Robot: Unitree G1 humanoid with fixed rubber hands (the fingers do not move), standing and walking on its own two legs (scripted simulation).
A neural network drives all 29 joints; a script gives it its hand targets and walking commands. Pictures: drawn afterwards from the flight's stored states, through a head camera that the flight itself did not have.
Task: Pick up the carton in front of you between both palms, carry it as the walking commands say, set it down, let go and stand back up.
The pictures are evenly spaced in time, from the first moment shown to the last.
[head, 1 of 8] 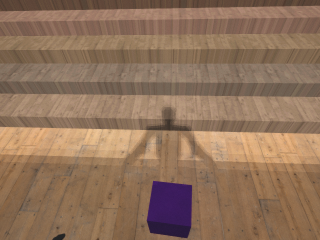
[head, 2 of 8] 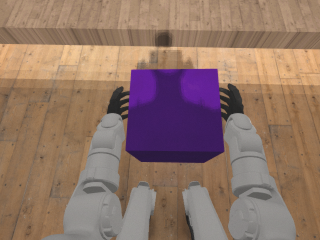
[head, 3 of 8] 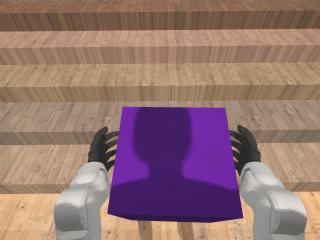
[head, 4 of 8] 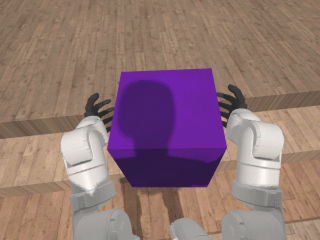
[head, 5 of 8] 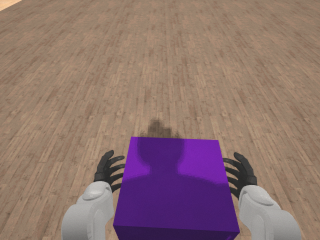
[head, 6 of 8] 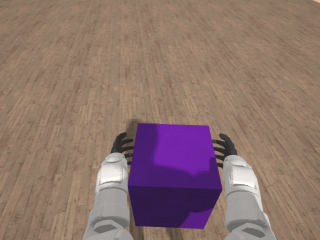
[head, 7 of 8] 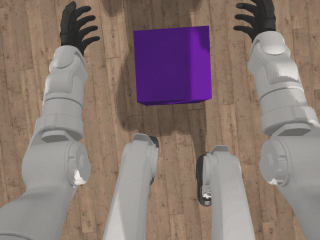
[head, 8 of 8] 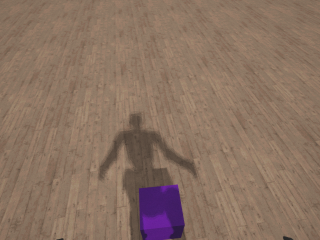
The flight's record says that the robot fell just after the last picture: no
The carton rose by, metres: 2.12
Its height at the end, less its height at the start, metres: +1.39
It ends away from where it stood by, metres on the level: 5.87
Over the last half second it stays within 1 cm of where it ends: yes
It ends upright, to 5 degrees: yes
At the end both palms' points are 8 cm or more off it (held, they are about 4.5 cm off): yes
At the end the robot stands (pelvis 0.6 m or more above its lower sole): yes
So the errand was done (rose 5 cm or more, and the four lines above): yes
